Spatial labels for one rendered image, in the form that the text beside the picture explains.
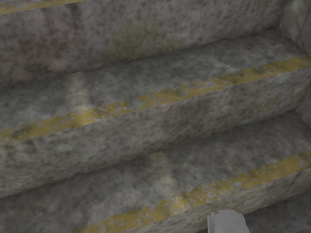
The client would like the robot right thigh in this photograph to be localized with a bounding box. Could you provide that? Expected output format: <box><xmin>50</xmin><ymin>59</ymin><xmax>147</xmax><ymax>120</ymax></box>
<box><xmin>207</xmin><ymin>210</ymin><xmax>250</xmax><ymax>233</ymax></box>

